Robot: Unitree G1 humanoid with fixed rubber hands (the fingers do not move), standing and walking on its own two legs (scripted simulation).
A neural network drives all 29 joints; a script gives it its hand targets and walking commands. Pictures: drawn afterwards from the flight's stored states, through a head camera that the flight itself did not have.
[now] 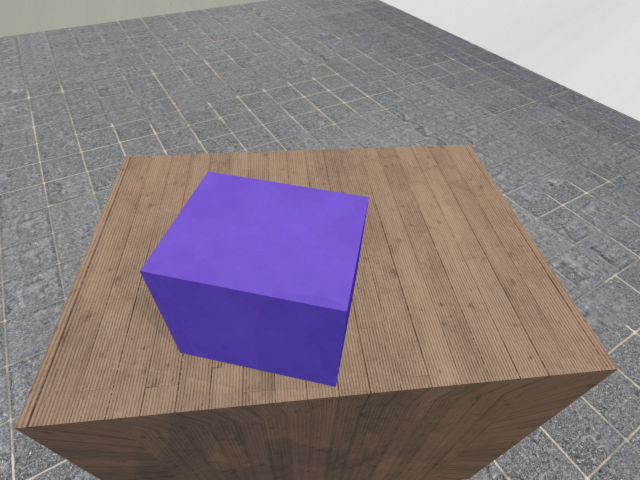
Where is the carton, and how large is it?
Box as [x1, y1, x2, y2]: [140, 171, 368, 386]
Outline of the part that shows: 208,171 140,270 180,352 335,386 354,286 368,197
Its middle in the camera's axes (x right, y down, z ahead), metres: -0.07 +0.05 +0.55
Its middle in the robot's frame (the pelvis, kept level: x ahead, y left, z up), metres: +0.39 +0.07 +0.03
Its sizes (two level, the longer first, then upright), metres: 0.236 0.190 0.195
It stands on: a pedestal, 0.72 m high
